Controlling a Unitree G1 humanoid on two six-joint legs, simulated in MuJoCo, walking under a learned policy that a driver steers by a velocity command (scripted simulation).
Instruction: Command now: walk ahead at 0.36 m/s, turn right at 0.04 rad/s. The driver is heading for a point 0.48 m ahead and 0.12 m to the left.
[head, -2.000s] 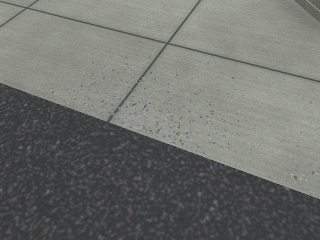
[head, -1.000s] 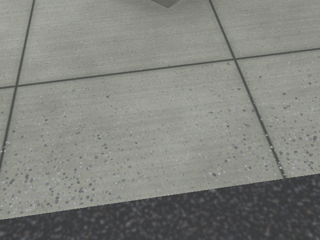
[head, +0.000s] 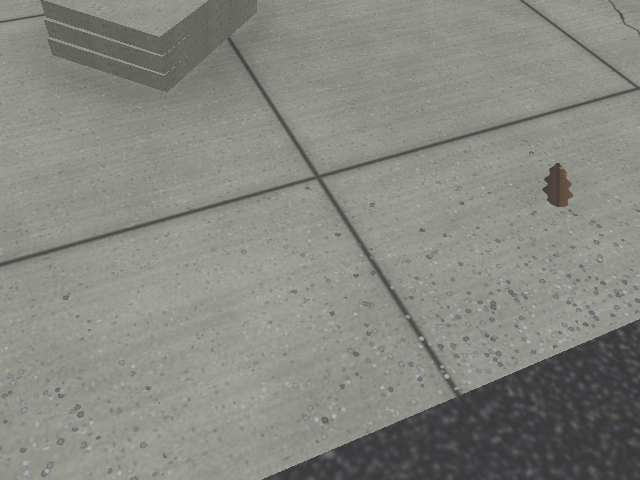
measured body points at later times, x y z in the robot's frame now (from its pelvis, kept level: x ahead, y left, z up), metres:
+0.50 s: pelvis +0.14 +0.01 +0.00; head +0.16 +0.01 +0.45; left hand +0.31 +0.26 -0.09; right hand +0.23 -0.26 -0.13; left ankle +0.05 +0.10 -0.73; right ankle +0.20 -0.11 -0.73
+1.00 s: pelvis +0.14 +0.00 +0.00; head +0.15 +0.00 +0.45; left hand +0.27 +0.25 -0.12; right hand +0.17 -0.27 -0.14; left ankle +0.05 +0.10 -0.73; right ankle +0.20 -0.11 -0.73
